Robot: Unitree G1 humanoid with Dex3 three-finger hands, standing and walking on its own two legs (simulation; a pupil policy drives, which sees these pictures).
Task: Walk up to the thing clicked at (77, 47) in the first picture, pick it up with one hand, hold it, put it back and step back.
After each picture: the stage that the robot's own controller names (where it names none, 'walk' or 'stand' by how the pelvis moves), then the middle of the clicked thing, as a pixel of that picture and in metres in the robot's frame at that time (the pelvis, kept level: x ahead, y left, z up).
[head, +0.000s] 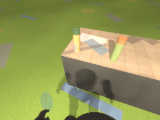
stand; (76, 40) +0.74 +0.17 +0.04
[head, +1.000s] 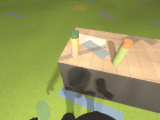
walk; (74, 44) +0.63 +0.16 +0.05
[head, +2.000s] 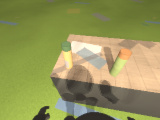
stand; (67, 56) +0.49 +0.20 +0.04
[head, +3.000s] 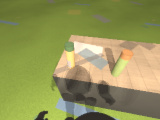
stand; (70, 56) +0.51 +0.18 +0.04
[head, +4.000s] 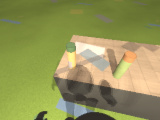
stand; (71, 57) +0.50 +0.17 +0.04
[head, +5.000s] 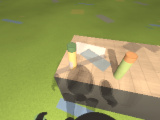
stand; (72, 57) +0.50 +0.16 +0.04
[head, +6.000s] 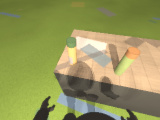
rise first; (72, 52) +0.51 +0.17 +0.04
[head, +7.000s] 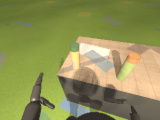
rise first; (75, 57) +0.51 +0.17 +0.04
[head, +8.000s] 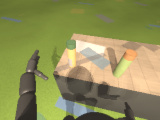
go down; (71, 54) +0.52 +0.16 +0.05
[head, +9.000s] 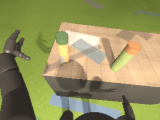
go down; (63, 50) +0.48 +0.16 +0.08
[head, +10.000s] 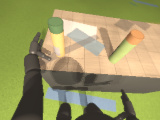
close in; (58, 40) +0.51 +0.17 +0.11
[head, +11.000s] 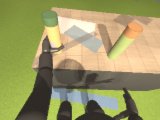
close; (54, 36) +0.53 +0.17 +0.13
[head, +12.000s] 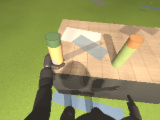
lift; (56, 54) +0.42 +0.20 +0.12
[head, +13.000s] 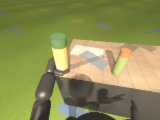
lift; (61, 58) +0.31 +0.17 +0.24
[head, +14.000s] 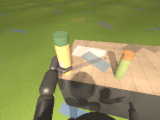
hold; (64, 55) +0.33 +0.16 +0.24
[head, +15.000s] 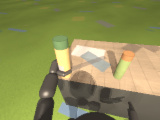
hold; (63, 59) +0.33 +0.16 +0.21
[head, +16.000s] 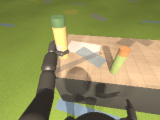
crouch; (61, 39) +0.45 +0.17 +0.24
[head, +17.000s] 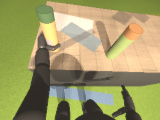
lower; (50, 33) +0.54 +0.18 +0.11
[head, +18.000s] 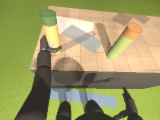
lower; (52, 36) +0.53 +0.17 +0.13
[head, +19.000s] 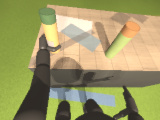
lower; (51, 34) +0.54 +0.17 +0.13
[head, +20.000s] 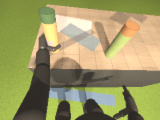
lower; (51, 34) +0.54 +0.17 +0.13
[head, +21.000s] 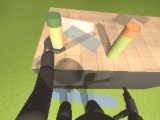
loosen; (56, 37) +0.53 +0.15 +0.13
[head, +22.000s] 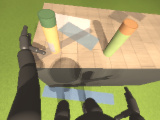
withdraw; (52, 36) +0.52 +0.16 +0.13
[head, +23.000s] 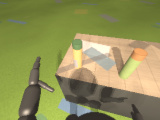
sink last; (77, 55) +0.49 +0.13 +0.08
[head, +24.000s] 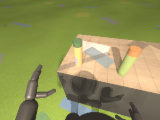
stand; (78, 53) +0.53 +0.14 +0.08
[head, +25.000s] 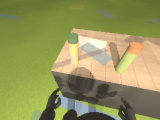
stand; (73, 50) +0.51 +0.15 +0.10
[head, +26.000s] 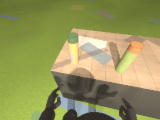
stand; (73, 50) +0.51 +0.15 +0.11
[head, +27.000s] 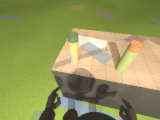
stand; (73, 49) +0.51 +0.15 +0.11
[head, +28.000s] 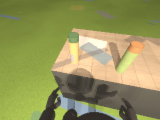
stand; (74, 49) +0.51 +0.15 +0.11
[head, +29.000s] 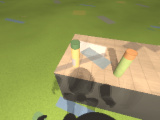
stand; (75, 54) +0.52 +0.15 +0.06
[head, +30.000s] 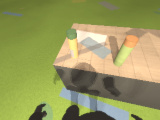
walk; (73, 45) +0.56 +0.17 +0.07
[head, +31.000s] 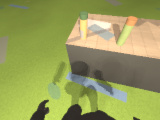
walk; (83, 26) +0.81 +0.12 +0.06
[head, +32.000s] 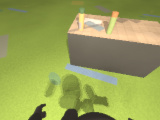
stand; (81, 19) +1.10 +0.18 +0.06
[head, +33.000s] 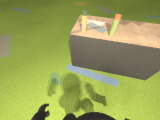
stand; (84, 21) +1.10 +0.14 +0.04
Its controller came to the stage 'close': yes
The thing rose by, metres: 0.21
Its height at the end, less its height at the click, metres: +0.00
